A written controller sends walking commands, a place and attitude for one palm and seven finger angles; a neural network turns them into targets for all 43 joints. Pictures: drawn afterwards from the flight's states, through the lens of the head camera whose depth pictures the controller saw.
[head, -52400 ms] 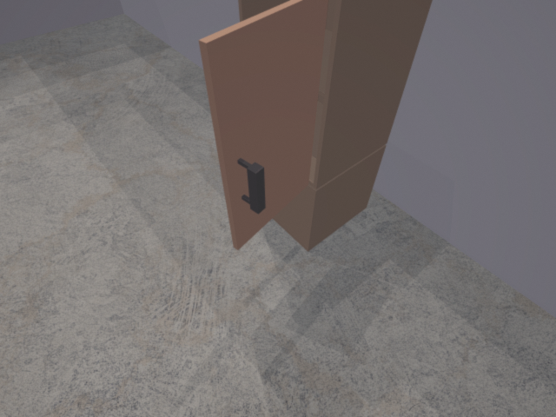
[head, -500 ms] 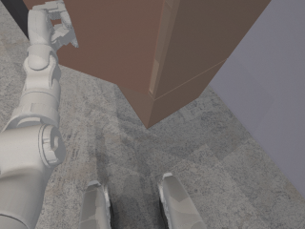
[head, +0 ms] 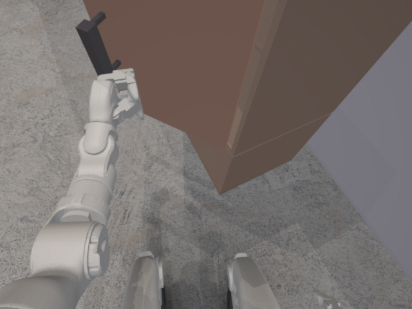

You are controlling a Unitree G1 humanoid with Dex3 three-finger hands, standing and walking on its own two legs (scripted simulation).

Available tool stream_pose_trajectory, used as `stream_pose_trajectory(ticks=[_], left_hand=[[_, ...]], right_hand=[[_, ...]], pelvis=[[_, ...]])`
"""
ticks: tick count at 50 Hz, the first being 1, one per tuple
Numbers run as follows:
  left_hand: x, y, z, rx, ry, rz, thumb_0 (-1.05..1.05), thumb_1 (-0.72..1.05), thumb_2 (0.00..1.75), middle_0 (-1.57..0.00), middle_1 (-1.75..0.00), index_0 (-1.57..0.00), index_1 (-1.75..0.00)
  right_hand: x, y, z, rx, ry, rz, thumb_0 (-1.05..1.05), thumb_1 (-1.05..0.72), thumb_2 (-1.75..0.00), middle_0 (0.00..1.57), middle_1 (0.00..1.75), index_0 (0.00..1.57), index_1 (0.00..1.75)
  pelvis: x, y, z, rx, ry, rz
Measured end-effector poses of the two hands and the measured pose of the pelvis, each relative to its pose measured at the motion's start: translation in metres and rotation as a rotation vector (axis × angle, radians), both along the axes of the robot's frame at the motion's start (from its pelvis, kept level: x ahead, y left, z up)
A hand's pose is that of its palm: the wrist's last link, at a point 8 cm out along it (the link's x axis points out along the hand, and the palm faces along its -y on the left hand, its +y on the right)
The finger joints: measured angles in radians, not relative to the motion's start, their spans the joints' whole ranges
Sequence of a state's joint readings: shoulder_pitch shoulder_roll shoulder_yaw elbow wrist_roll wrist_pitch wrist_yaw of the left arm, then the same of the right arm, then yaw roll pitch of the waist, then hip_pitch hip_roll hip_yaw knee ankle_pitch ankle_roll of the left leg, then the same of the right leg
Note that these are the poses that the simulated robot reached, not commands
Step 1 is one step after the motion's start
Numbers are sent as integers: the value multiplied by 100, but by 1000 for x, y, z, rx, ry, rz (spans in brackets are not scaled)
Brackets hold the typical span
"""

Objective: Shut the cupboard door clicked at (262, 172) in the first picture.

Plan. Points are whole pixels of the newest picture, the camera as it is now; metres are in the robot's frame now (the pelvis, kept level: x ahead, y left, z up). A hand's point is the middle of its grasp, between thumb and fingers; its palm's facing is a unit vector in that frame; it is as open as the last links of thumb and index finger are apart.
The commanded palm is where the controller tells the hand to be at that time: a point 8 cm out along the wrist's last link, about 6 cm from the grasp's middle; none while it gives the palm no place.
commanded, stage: draw the hand back to the body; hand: left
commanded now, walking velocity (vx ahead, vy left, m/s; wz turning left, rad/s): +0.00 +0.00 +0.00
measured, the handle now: (104, 48) +0.65 +0.19 +0.05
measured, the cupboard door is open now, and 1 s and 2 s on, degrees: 37 37 37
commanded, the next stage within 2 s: step back with the hand held close in 1.68 s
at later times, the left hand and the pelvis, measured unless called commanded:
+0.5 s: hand (81, 115) +0.40 +0.16 +0.15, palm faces -0.02 -1.00 -0.04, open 3.1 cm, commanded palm +0.36 +0.20 +0.14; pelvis +0.01 +0.00 +0.07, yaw +0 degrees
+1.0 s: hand out of the picture +0.30 +0.23 +0.24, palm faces +0.32 -0.89 -0.33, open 3.9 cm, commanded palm +0.25 +0.27 +0.25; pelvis +0.05 +0.00 +0.13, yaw +1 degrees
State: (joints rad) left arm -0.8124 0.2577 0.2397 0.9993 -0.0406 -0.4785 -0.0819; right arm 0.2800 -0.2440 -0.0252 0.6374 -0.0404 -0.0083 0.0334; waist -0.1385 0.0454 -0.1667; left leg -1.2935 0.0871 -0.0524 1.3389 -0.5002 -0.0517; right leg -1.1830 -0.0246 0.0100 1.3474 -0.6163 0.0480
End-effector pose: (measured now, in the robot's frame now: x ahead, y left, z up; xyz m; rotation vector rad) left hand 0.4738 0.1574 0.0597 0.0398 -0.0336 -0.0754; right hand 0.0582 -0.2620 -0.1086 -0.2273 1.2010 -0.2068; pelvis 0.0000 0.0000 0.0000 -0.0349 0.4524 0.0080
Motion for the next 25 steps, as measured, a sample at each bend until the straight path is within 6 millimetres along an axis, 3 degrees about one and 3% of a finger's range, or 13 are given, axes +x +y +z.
stream_pose_trajectory(ticks=[5, 10, 17, 25], left_hand=[[5, -2, 1, -8, 25, 12, 1, 90, 90, -130, -150, -131, -150], [0, 6, 6, -9, -16, 29, 1, 90, 90, -130, -150, -130, -150], [-51, 33, 40, 42, -3, 41, 1, 90, 90, -130, -150, -130, -150], [-95, 55, 90, -5, -45, 56, 1, 90, 90, -130, -150, -130, -150]], right_hand=[[5, 8, 0, 11, -27, 5, 1, -91, -90, 20, 30, 20, 30], [-4, 14, -1, 32, -12, -18, 1, -91, -90, 20, 30, 20, 30], [-4, 24, 19, 97, -19, -54, 1, -91, -90, 20, 30, 20, 30], [42, 16, 69, 46, -179, 8, 1, -91, -90, 20, 30, 20, 30]], pelvis=[[-2, 2, 0, 1, -4, -2], [-3, 3, 2, 6, -8, -13], [7, 3, 31, 21, -86, -27], [15, -2, 65, 16, -196, 0]])
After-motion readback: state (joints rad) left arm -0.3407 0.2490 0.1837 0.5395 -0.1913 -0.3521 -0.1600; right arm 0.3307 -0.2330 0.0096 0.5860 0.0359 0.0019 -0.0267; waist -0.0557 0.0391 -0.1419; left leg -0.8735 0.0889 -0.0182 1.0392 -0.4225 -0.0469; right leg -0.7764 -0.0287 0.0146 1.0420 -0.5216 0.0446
